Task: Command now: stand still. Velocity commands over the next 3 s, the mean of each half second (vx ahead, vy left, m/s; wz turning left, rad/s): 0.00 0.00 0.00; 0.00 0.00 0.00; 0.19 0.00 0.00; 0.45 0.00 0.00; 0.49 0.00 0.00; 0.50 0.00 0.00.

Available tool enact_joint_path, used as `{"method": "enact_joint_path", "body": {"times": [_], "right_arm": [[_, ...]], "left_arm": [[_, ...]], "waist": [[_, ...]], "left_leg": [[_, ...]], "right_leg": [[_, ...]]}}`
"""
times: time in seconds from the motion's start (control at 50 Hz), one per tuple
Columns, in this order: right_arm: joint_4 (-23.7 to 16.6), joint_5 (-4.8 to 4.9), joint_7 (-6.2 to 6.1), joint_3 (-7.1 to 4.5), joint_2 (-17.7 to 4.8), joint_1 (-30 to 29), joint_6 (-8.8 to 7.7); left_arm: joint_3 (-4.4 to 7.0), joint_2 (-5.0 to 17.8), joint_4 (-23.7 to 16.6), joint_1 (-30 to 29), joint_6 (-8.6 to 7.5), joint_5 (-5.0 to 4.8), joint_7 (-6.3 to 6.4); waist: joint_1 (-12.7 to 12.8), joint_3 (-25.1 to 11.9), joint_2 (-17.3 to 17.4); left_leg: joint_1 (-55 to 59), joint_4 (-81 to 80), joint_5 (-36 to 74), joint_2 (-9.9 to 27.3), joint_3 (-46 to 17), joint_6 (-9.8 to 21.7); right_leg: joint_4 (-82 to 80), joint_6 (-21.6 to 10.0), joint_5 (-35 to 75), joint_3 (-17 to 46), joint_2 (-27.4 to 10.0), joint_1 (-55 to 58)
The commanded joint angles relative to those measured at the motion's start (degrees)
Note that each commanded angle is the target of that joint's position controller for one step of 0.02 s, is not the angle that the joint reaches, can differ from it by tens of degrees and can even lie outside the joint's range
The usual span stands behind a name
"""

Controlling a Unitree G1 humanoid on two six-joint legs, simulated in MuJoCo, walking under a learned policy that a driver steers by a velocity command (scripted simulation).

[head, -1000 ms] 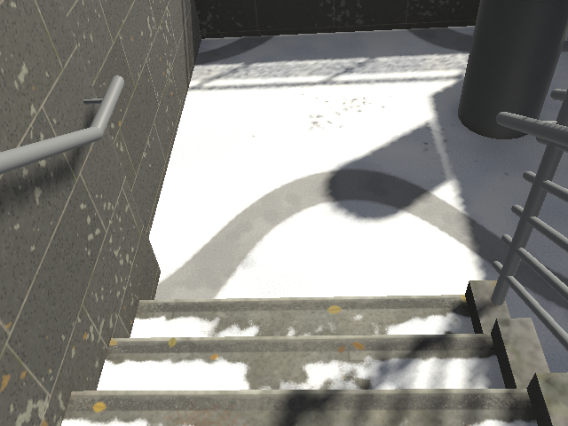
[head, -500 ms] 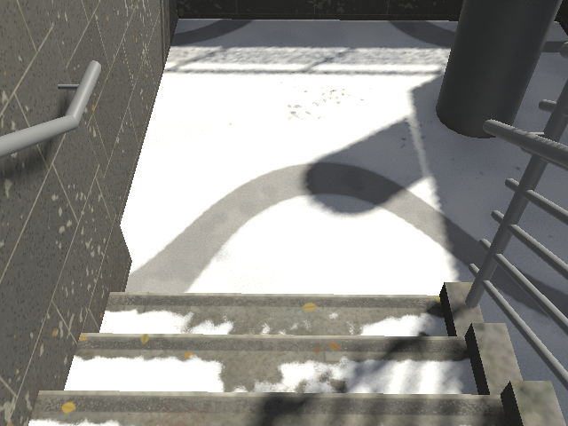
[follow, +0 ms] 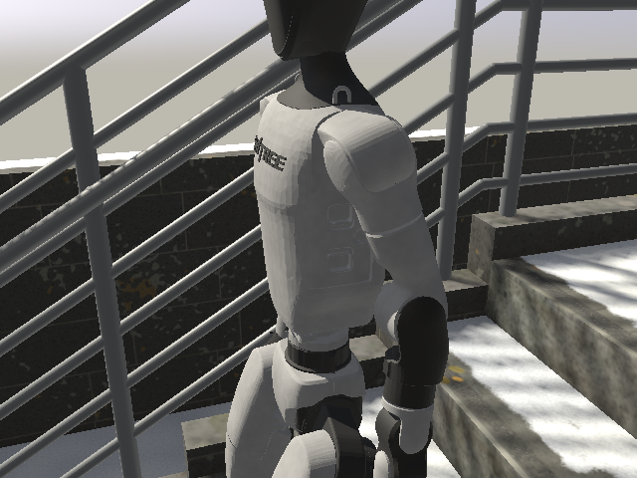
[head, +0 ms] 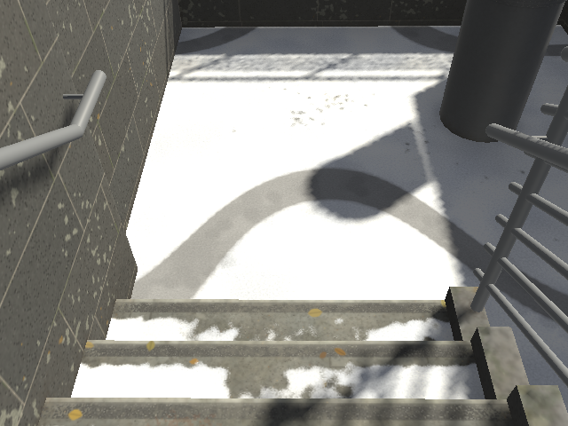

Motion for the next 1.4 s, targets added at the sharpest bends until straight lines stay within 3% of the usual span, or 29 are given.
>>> {"method": "enact_joint_path", "body": {"times": [0.02,1.12,1.14,1.16,1.2,1.24,1.3,1.34,1.36,1.4], "right_arm": [[-0.4,-0.02,-0.11,-0.63,-4.0,3.4,-0.10],[1.4,0.09,-0.55,-0.81,-3.1,5.4,-0.01],[1.7,0.08,-0.54,-0.68,-2.7,5.8,0.03],[1.6,-0.01,-0.53,-0.81,-2.9,5.4,0.11],[0.4,-0.64,-0.44,-1.50,-3.8,4.0,0.24],[-2.0,-1.69,-0.20,-2.10,-4.6,-0.4,0.30],[-4.5,-1.96,0.42,-2.44,-3.8,-3.1,-0.64],[-5.0,-1.89,0.79,-2.81,-4.2,-3.3,-1.26],[-3.1,-2.55,1.18,-3.40,-4.3,0.3,-1.30],[-3.6,-2.80,1.50,-3.79,-4.6,0.2,-1.30]], "left_arm": [[0.63,4.1,-0.6,4.0,-0.33,0.01,0.14],[0.91,3.2,0.1,6.7,-0.87,-0.30,0.31],[0.75,2.8,0.2,7.0,-0.86,-0.25,0.27],[1.02,3.5,-0.1,6.9,-0.74,-0.21,0.19],[2.65,7.4,-0.5,8.0,-0.12,-0.18,-0.03],[3.77,8.6,-0.2,12.2,0.15,0.33,-0.27],[4.64,8.7,0.2,14.6,-0.54,0.98,0.05],[4.93,8.5,-0.4,13.9,-1.12,1.00,0.15],[5.30,8.8,-0.3,14.1,-1.82,1.71,0.23],[5.02,8.0,-1.1,13.0,-2.53,1.32,0.32]], "waist": [[-0.1,3.5,-0.1],[0.3,3.6,-0.5],[0.6,2.6,-0.7],[0.9,3.3,-1.2],[1.9,5.2,-4.6],[4.4,9.7,-5.1],[4.5,10.9,-4.9],[3.8,9.9,-4.4],[3.0,6.9,-3.7],[1.4,7.2,-2.7]], "left_leg": [[-1.0,-3.7,5.1,6.6,-6.1,2.1],[-1.8,-3.1,4.7,7.1,-4.5,0.0],[-1.1,-3.6,2.4,6.8,-4.3,0.0],[-1.7,-2.9,-0.7,5.7,-3.2,0.2],[-7.2,4.3,-11.9,1.2,1.8,1.3],[-17.0,11.8,-16.5,0.2,4.5,2.3],[-24.1,19.8,-15.2,3.0,2.0,2.6],[-23.8,21.1,-12.9,3.0,2.1,2.6],[-20.8,31.3,-5.4,3.2,1.8,2.5],[-23.9,34.3,-4.5,3.9,1.1,2.3]], "right_leg": [[-5.4,-0.1,6.7,7.9,-8.5,-2.9],[-7.0,0.3,15.1,9.3,-8.6,0.2],[-8.4,0.2,9.3,9.6,-8.4,0.4],[-10.0,-0.4,0.6,10.4,-8.0,-0.1],[-12.5,-3.8,-20.2,14.8,-9.0,0.0],[-14.7,-8.2,-31.6,21.5,-14.1,0.3],[-14.7,-12.0,-26.4,24.3,-17.6,1.2],[-13.4,-12.6,-21.8,22.5,-17.2,0.6],[-11.3,-14.0,-17.9,20.8,-17.3,-1.9],[-8.0,-14.1,-17.4,19.6,-16.6,-3.9]]}}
